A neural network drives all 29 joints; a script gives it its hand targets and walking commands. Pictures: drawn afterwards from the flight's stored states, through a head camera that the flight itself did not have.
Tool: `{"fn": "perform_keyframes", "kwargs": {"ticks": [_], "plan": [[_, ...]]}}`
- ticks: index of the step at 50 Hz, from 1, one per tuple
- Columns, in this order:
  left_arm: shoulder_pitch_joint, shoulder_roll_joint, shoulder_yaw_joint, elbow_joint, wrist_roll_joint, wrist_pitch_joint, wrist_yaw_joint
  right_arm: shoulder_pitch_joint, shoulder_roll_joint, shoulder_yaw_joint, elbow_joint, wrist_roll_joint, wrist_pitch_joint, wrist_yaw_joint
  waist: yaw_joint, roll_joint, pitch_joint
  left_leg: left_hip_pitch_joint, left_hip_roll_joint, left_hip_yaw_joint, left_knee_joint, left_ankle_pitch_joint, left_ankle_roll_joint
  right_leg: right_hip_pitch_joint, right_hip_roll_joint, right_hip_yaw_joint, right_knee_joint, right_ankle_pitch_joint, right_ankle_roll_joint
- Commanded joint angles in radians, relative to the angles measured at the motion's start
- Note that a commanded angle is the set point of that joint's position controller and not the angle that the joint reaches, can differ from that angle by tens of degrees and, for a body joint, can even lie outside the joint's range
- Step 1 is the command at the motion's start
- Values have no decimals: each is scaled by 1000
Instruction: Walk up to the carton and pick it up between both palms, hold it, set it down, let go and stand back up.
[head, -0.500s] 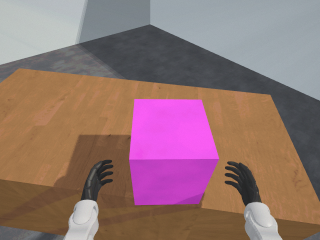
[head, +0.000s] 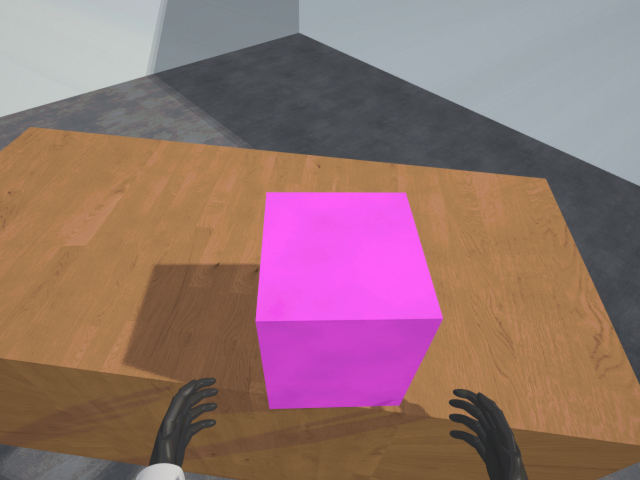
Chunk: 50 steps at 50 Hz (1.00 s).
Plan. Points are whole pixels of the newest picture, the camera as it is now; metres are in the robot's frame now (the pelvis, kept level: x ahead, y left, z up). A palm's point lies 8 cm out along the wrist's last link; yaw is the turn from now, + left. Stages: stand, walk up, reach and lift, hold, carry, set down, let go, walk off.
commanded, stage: set down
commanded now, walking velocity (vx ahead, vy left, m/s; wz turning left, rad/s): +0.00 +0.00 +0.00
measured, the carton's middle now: (335, 303) +0.39 +0.02 -0.01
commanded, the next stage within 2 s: let go in 1.30 s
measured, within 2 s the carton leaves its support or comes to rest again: neither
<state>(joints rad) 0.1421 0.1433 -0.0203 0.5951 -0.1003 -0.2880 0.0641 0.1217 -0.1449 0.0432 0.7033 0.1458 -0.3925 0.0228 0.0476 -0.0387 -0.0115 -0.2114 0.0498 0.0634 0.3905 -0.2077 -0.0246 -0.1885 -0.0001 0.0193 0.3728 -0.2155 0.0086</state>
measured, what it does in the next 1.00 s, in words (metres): stands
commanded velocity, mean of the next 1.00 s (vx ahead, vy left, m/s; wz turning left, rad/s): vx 0.00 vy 0.00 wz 0.00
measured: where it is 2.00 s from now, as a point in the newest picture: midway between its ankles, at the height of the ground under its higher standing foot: outside the picture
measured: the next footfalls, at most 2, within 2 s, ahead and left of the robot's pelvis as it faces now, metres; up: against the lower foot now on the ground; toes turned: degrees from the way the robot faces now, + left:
none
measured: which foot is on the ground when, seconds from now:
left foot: down 0.00-1.00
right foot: down 0.00-1.00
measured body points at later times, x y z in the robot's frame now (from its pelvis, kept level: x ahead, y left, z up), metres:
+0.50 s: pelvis +0.02 -0.01 +0.00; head +0.03 +0.01 +0.45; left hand +0.18 +0.21 -0.08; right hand +0.20 -0.21 -0.07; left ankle +0.00 +0.13 -0.75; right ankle -0.01 -0.13 -0.75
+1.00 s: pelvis +0.01 +0.00 +0.00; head +0.03 +0.01 +0.45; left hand +0.18 +0.21 -0.10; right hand +0.18 -0.20 -0.09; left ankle +0.00 +0.13 -0.75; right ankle -0.01 -0.13 -0.75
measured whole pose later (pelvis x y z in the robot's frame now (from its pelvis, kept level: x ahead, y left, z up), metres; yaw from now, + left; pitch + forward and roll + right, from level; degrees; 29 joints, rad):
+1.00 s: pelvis +0.01 +0.00 +0.00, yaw +0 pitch +0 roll +0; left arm 0.16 0.14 0.03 0.44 0.06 0.37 0.00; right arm 0.15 -0.12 0.02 0.67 0.07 -0.02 -0.04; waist 0.03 -0.03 0.03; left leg -0.14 0.06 0.07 0.35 -0.21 -0.03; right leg -0.12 0.01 0.02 0.33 -0.21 0.01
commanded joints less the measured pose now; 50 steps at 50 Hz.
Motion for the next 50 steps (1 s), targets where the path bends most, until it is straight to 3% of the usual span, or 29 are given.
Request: {"fn": "perform_keyframes", "kwargs": {"ticks": [1, 4, 5, 6, 7, 8, 10, 11, 12, 19, 20, 21, 22, 23, 24, 25, 26, 27, 28, 32, 34, 37, 39, 42, 45, 49, 50], "plan": [[-145, 99, 22, -277, -13, -14, 24, -122, -131, -52, -262, 17, -25, 3, 15, 49, -182, 131, -75, 18, -46, 187, -45, -6, 69, -19, -63, 99, -2], [-67, 73, 3, -223, 19, 88, 13, -32, -107, -25, -153, 7, 44, 0, -15, 72, -116, 165, -71, 5, -54, 230, -54, -13, 56, -12, -99, 128, -14], [-49, 86, 16, -307, -2, 74, 19, -15, -120, -31, -254, 32, 24, -3, -7, 45, -111, 154, -77, 11, -46, 253, -41, 12, 53, -6, -95, 138, -13], [-9, 68, 11, -196, 18, 120, 0, 29, -93, -7, -132, 5, 59, -6, -20, 31, -77, 164, -66, 7, -59, 252, -51, 15, 44, -6, -112, 154, -13], [26, 85, 24, -306, 2, 92, -4, 64, -102, -15, -258, 28, 25, -10, -5, 12, -105, 172, -76, 15, -54, 297, -37, 47, 50, -6, -103, 205, -4], [55, 63, 14, -197, 51, 133, -19, 89, -80, 0, -123, 2, 54, -19, -11, 36, -44, 160, -68, 5, -65, 307, -45, 36, 47, 0, -106, 231, -7], [106, 86, 55, -213, 82, 195, -46, 120, -91, 5, -131, 5, 55, -27, 0, 54, -32, 172, -73, 10, -77, 300, -44, 44, 47, 1, -120, 225, -11], [101, 97, 58, -299, 79, 188, -39, 115, -113, -28, -208, 3, 32, -28, 5, 55, -66, 175, -74, 13, -68, 331, -44, 66, 58, -1, -106, 230, -12], [119, 79, 61, -251, 89, 212, -44, 119, -94, 2, -176, -8, 48, -30, 8, 42, -35, 181, -73, 11, -72, 332, -55, 52, 57, 0, -112, 230, -13], [57, 105, 48, -394, 58, 233, -22, 90, -112, -47, -285, -29, 52, -14, 5, 51, -63, 149, -73, 28, -63, 250, -33, 36, 57, -10, -79, 157, 7], [46, 90, 37, -290, 73, 281, -31, 80, -94, -29, -185, -52, 93, -21, -18, 38, -21, 143, -65, 15, -77, 231, -37, 23, 41, -3, -96, 148, 0], [24, 100, 40, -348, 57, 312, -34, 76, -81, -33, -220, -44, 109, -31, -23, 46, -57, 158, -72, 22, -73, 229, -31, 41, 33, 2, -108, 152, -1], [35, 104, 42, -276, 58, 359, -45, 72, -59, -13, -185, -42, 145, -42, -33, 13, -13, 146, -66, 17, -71, 223, -21, 31, 21, 6, -106, 166, 5], [21, 107, 49, -332, 45, 361, -45, 54, -61, 0, -247, -13, 146, -45, -17, 12, -23, 129, -72, 25, -62, 249, -8, 63, 14, 8, -97, 204, 13], [19, 112, 53, -315, 49, 378, -48, 39, -62, -3, -267, -27, 155, -52, -26, -5, -52, 128, -72, 21, -63, 263, -6, 95, 13, 11, -90, 244, 15], [63, 125, 59, -311, 77, 402, -54, 77, -71, -7, -218, -34, 174, -61, -20, 11, -57, 137, -68, 18, -66, 292, -8, 83, 19, 13, -86, 284, 19], [78, 129, 86, -312, 76, 410, -61, 87, -71, 7, -247, -29, 173, -64, -12, -13, -75, 146, -72, 21, -54, 340, -7, 115, 20, 13, -82, 341, 16], [95, 118, 79, -269, 102, 435, -70, 104, -77, -4, -174, -40, 186, -71, -31, 5, -72, 164, -66, 12, -64, 347, -9, 106, 15, 15, -81, 359, 19], [91, 120, 90, -301, 107, 449, -79, 110, -78, -2, -172, -35, 195, -75, -20, 18, -94, 187, -65, 12, -62, 381, -17, 111, 27, 13, -86, 373, 13], [42, 87, 82, -283, 131, 514, -84, 47, -46, 7, -148, -30, 239, -78, -13, 47, -39, 193, -58, 10, -63, 348, -27, 47, 26, 4, -110, 276, 4], [11, 97, 92, -300, 126, 523, -78, 27, -70, -12, -189, -47, 251, -78, -11, 14, -52, 205, -55, 11, -53, 349, -17, 29, 35, 5, -109, 271, 9], [7, 88, 70, -301, 130, 537, -73, 31, -64, -25, -143, -42, 271, -74, -23, 69, -79, 231, -56, 18, -39, 394, -30, 15, 36, -1, -111, 282, 4], [-5, 81, 81, -271, 145, 560, -73, 25, -62, -26, -106, -41, 288, -70, -15, 59, -82, 227, -51, 13, -37, 389, -37, 22, 42, -10, -107, 246, -5], [-13, 80, 85, -284, 148, 587, -65, -6, -67, -38, -152, -51, 309, -69, -11, 43, -70, 207, -45, 16, -45, 350, -26, 24, 39, -9, -108, 212, -9], [-61, 64, 76, -240, 153, 627, -60, -38, -58, -46, -127, -80, 346, -64, -23, 41, -61, 184, -48, 19, -42, 352, -30, 21, 36, -9, -93, 246, 1], [-38, 68, 74, -298, 161, 645, -57, -7, -80, -59, -138, -71, 354, -65, -22, 76, -115, 209, -48, 15, -13, 435, -27, 41, 39, -3, -76, 308, -6], [-30, 65, 81, -288, 164, 647, -58, 4, -78, -56, -123, -74, 354, -65, -23, 52, -136, 220, -46, 11, -17, 428, -31, 49, 37, 2, -80, 303, -7]]}}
